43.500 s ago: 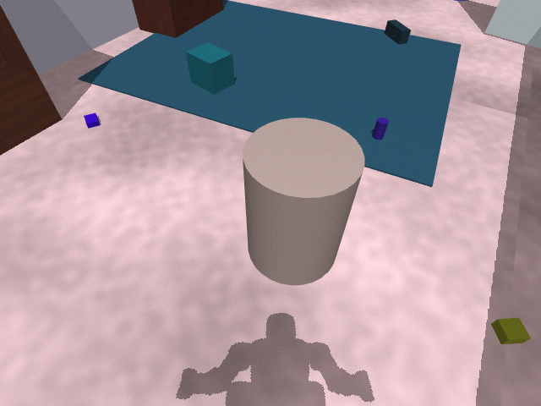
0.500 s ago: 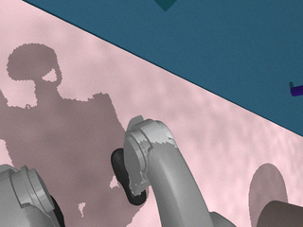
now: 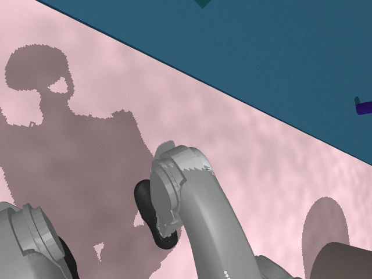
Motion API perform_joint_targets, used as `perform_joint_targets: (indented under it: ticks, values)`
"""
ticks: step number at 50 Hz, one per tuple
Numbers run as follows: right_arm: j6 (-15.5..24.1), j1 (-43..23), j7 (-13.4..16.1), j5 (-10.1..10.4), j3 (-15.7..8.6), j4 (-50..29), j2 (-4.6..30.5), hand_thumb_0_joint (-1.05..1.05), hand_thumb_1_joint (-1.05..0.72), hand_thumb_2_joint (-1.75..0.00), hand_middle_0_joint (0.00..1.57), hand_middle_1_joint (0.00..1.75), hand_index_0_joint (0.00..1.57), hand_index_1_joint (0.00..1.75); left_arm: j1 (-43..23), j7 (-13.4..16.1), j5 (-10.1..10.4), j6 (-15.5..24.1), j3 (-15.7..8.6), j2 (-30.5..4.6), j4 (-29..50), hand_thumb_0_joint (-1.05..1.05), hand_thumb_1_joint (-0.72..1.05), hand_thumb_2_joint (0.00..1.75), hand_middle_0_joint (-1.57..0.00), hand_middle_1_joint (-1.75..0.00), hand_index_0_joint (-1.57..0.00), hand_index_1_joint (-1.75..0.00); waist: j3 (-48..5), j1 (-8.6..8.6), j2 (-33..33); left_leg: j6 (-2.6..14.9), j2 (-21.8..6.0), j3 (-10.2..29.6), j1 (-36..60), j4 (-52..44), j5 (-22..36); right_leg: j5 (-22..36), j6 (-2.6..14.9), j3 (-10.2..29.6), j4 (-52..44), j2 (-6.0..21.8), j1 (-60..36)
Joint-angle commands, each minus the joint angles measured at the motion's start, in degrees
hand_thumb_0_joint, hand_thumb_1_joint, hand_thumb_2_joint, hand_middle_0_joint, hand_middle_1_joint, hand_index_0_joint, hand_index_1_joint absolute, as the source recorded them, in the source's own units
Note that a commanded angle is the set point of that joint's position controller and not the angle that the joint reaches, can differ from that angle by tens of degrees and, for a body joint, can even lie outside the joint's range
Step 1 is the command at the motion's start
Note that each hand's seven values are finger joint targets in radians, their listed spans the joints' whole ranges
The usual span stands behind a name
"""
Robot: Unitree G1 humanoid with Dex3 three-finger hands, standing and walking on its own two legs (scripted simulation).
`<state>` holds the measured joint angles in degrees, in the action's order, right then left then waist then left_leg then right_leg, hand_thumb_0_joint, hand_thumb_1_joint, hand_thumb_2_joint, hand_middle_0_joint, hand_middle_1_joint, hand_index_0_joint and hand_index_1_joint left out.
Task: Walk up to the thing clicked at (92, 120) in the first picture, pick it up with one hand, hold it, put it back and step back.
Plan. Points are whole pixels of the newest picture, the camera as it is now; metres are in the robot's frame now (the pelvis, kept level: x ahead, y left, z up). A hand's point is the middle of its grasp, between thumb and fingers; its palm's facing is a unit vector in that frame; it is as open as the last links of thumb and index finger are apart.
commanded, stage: open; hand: left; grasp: from above
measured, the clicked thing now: out of the picture +0.45 +0.30 -0.30
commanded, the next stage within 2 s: withdraw in 0.26 s
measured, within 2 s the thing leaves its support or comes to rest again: neither
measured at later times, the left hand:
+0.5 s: hand out of the picture +0.44 +0.30 -0.27, palm faces -0.39 -0.26 -0.88, open 14.1 cm
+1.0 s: hand out of the picture +0.40 +0.33 -0.11, palm faces -0.51 -0.15 -0.85, open 14.1 cm
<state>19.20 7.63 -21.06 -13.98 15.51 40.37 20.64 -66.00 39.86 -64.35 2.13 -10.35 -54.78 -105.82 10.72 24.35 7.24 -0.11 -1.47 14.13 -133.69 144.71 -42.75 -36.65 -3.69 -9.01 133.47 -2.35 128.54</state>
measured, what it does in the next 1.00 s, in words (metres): stands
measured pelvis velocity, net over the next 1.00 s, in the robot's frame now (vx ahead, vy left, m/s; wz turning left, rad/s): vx -0.01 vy -0.01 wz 0.13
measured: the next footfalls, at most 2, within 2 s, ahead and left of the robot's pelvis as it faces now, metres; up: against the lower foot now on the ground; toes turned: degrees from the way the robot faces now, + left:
none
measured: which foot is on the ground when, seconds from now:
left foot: down 0.00-1.00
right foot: down 0.00-1.00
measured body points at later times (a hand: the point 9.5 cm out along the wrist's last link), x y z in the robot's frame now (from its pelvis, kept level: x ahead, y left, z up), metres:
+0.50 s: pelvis +0.00 +0.00 +0.00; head +0.29 +0.12 +0.32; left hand +0.46 +0.31 -0.22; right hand +0.02 -0.24 -0.04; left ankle +0.06 +0.12 -0.28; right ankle +0.12 -0.12 -0.28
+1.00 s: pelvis -0.01 -0.01 +0.04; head +0.21 +0.08 +0.42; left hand +0.43 +0.34 -0.06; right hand +0.12 -0.27 -0.07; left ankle +0.06 +0.12 -0.28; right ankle +0.12 -0.12 -0.28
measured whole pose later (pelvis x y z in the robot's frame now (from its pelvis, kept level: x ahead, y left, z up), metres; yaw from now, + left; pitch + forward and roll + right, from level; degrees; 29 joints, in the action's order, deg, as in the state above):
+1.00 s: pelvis -0.01 -0.01 +0.04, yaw +7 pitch +32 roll -8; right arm 4.2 6.7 -12.4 -6.1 4.5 38.5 19.1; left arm -53.5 11.4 -63.0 7.7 2.2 -39.8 -75.9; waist -2.1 11.9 -1.2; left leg 0.2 -0.5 7.3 -128.4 134.5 -38.5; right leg -35.8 -2.3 -3.8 128.5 0.0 125.0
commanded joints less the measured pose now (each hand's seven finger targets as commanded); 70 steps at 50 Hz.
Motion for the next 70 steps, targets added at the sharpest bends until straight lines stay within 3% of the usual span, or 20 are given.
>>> perform_joint_targets:
  ticks: [1,6,13,14,19,26,28,32,35,36,38,39,42,45,51,55,60,63,68,70]
  values:
    - [-0.18,13.33,0.72,0.51,-5.22,2.11,19.47,0.0,-0.89,-0.9,0.2,0.3,0.2,0.3,-12.59,1.83,0.03,-0.01,0.7,-10.44,4.55,0.0,-0.57,1.03,-0.08,-1.02,-0.06,-1.03,-37.53,2.32,-30.52,0.13,-1.36,-5.4,26.93,-15.29,16.12,16.07,4.83,-6.36,-10.03,-2.34,-23.99]
    - [-0.6,13.34,1.16,0.26,-5.14,1.4,19.49,0.0,-0.88,-0.9,0.2,0.3,0.2,0.3,-13.8,1.3,-0.3,0.36,1.46,-10.3,4.74,0.0,-0.56,1.03,-0.08,-1.02,-0.06,-1.03,-35.58,3.98,-29.07,0.5,-1.21,-5.61,25.38,-15.44,13.03,13.9,4.67,-6.4,-10.98,-2.37,-23.9]
    - [-0.09,13.34,1.22,0.2,-4.58,1.73,19.3,0.0,-0.88,-0.9,0.2,0.3,0.2,0.3,-13.65,1.18,-0.13,0.9,1.96,-9.8,4.64,0.0,-0.56,1.03,-0.08,-1.01,-0.06,-1.02,-35.47,4.07,-29.77,-0.01,-1.41,-4.75,27.44,-15.99,13.69,14.2,4.7,-6.9,-10.31,-2.12,-22.71]
    - [-0.14,13.14,1.39,0.48,-4.73,1.72,19.36,0.0,-0.88,-0.9,0.2,0.3,0.2,0.3,-14.26,1.44,0.02,1.08,1.09,-10.9,6.46,0.0,-0.56,1.05,-0.08,-1.01,-0.06,-1.03,-37.34,2.88,-31.48,-0.26,-1.54,-4.46,28.6,-16.37,14.31,14.33,4.78,-6.84,-10.18,-1.96,-22.2]
    - [-0.39,13.37,1.32,-0.01,-4.5,1.09,19.68,0.0,-0.91,-0.9,0.2,0.3,0.2,0.3,-12.91,1.87,-0.67,0.47,2.08,-10.02,3.86,0.0,-0.55,1.01,-0.07,-1.03,-0.07,-1.03,-35.41,3.92,-30.09,0.06,-1.33,-5.46,26.66,-15.77,14.23,15.0,4.69,-6.55,-11.07,-2.53,-23.93]
    - [-0.49,13.25,1.19,0.4,-5.8,1.29,19.07,0.0,-0.91,-0.91,0.2,0.3,0.2,0.3,-14.06,1.07,-0.32,0.71,0.35,-12.36,12.93,0.0,-0.56,1.01,-0.07,-1.02,-0.07,-1.02,-42.53,1.27,-35.36,-0.37,-1.44,-5.67,31.62,-16.39,16.92,17.0,5.05,-6.35,-10.41,-2.23,-25.8]
    - [-1.1,12.79,1.39,1.28,-7.28,1.67,18.3,0.0,-0.91,-0.91,0.2,0.3,0.2,0.3,-13.59,0.36,-0.56,1.01,-1.91,-14.84,22.05,0.0,-0.56,1.02,-0.07,-1.01,-0.06,-1.02,-50.27,-2.36,-40.2,-0.67,-1.17,-6.4,34.75,-16.92,19.23,18.25,5.48,-5.66,-10.23,-1.93,-26.63]
    - [-3.7,10.08,1.17,4.11,-10.54,1.79,16.45,0.0,-0.91,-0.91,0.2,0.3,0.2,0.3,-3.45,-5.23,-0.55,0.65,1.71,-8.68,33.23,0.0,-0.56,1.02,-0.08,-0.99,-0.06,-1.0,-57.3,-7.2,-45.73,-1.54,-0.49,-7.59,39.16,-19.51,23.31,19.57,6.39,-4.7,-9.03,-1.93,-23.79]
    - [-7.81,12.71,1.63,5.73,-14.02,3.46,16.38,0.0,-0.91,-0.91,0.2,0.3,0.2,0.3,2.85,-10.27,-1.96,-1.37,-0.55,-9.0,31.49,0.0,-0.56,1.02,-0.08,-0.98,-0.06,-1.0,-52.65,-9.45,-40.04,-0.54,-0.1,-9.22,32.62,-19.87,21.51,17.7,6.32,-2.77,-10.24,-1.8,-20.19]
    - [-9.21,13.69,1.79,6.05,-14.5,3.32,15.56,0.0,-0.9,-0.9,0.2,0.3,0.2,0.3,4.33,-12.1,-1.12,-1.86,0.43,-5.1,30.61,0.0,-0.55,1.02,-0.07,-0.99,-0.06,-1.0,-51.13,-8.92,-37.67,-0.24,0.14,-9.54,30.26,-20.51,20.17,16.82,6.33,-2.46,-10.97,-1.56,-19.76]
    - [-11.09,13.22,2.17,6.57,-15.09,0.98,14.25,0.0,-0.9,-0.9,0.2,0.3,0.2,0.3,3.1,-16.72,0.76,-1.49,6.77,5.05,35.0,0.0,-0.54,1.02,-0.07,-1.0,-0.06,-1.01,-47.45,-6.88,-30.4,0.72,0.35,-9.63,27.6,-21.81,16.63,14.35,6.22,-2.27,-13.68,-1.56,-19.69]
    - [-11.8,12.32,2.57,7.41,-14.83,-0.04,12.42,0.0,-0.9,-0.91,0.2,0.3,0.2,0.3,-1.67,-19.47,1.96,-0.71,12.84,11.7,38.93,0.0,-0.55,1.03,-0.07,-1.0,-0.06,-1.02,-47.75,-6.15,-26.85,1.14,0.57,-9.14,27.34,-23.1,14.18,12.66,6.29,-2.21,-14.6,-1.72,-19.91]
    - [-13.26,13.96,5.37,7.89,-16.51,-0.42,13.78,0.0,-0.9,-0.91,0.2,0.3,0.2,0.3,-0.71,-25.11,3.38,1.32,11.67,6.43,39.15,0.0,-0.56,1.04,-0.07,-1.03,-0.06,-1.04,-44.08,-6.04,-17.44,2.29,1.34,-9.6,23.0,-23.37,10.4,8.56,5.51,-0.39,-18.18,-1.31,-25.01]
    - [-14.43,13.64,7.95,8.2,-16.69,-1.3,13.23,0.0,-0.9,-0.9,0.2,0.3,0.2,0.3,-2.3,-28.19,3.43,3.93,12.9,8.02,37.93,0.0,-0.55,1.05,-0.07,-1.04,-0.06,-1.05,-41.37,-5.88,-11.89,2.16,2.0,-9.67,21.34,-23.46,6.6,3.19,5.75,0.61,-20.4,-0.49,-23.31]
    - [-16.06,11.43,12.65,7.57,-14.63,-2.29,10.4,0.0,-0.89,-0.9,0.2,0.3,0.2,0.3,-10.73,-25.09,-1.91,10.14,10.22,1.6,37.83,0.0,-0.54,1.05,-0.07,-1.03,-0.06,-1.04,-45.35,-8.16,-15.99,1.49,2.6,-11.18,23.46,-22.62,6.27,0.86,5.99,2.07,-19.15,-0.24,-22.77]
    - [-16.44,10.87,13.92,6.66,-13.51,-1.4,9.77,0.0,-0.89,-0.9,0.2,0.3,0.2,0.3,-15.74,-19.85,-6.63,11.57,10.83,1.47,32.44,0.0,-0.54,1.04,-0.07,-1.02,-0.06,-1.03,-45.93,-6.61,-22.2,1.17,2.46,-11.3,26.43,-22.21,7.34,2.94,6.18,1.7,-16.64,-0.18,-18.19]
    - [-15.73,12.2,15.01,5.32,-13.51,-0.26,11.09,0.0,-0.89,-0.9,0.2,0.3,0.2,0.3,-20.79,-13.79,-9.51,9.81,9.69,0.54,26.27,0.0,-0.52,1.02,-0.07,-1.03,-0.07,-1.03,-48.14,-5.98,-28.67,0.5,2.28,-10.61,31.42,-23.58,8.08,5.35,6.42,-0.28,-14.14,0.29,-13.27]
    - [-15.57,12.41,15.0,5.2,-13.59,-0.28,11.17,0.0,-0.89,-0.9,0.2,0.3,0.2,0.3,-18.94,-12.1,-9.88,7.34,8.74,-0.04,26.74,0.0,-0.53,1.03,-0.07,-1.03,-0.07,-1.03,-51.99,-7.39,-32.17,0.09,2.02,-10.47,33.79,-24.35,10.14,7.93,6.78,-0.72,-12.51,0.44,-13.56]
    - [-16.02,14.6,14.37,6.64,-16.08,-1.98,11.89,0.0,-0.89,-0.9,0.2,0.3,0.2,0.3,-12.17,-13.03,-6.42,2.42,5.92,-0.78,35.03,0.0,-0.5,1.01,-0.08,-1.01,-0.08,-1.01,-64.34,-10.27,-34.52,0.0,1.98,-11.7,41.02,-25.34,19.67,15.6,6.51,-0.45,-12.27,1.26,-19.03]
    - [-16.48,15.6,14.07,6.91,-16.01,-1.3,10.88,0.0,-0.89,-0.89,0.2,0.3,0.2,0.3,-9.47,-14.96,-4.97,0.68,6.09,0.4,30.87,0.0,-0.5,1.0,-0.08,-1.0,-0.08,-1.0,-59.16,-9.44,-28.8,0.95,2.08,-12.5,36.1,-23.92,20.47,16.64,6.08,0.22,-13.54,0.98,-20.28]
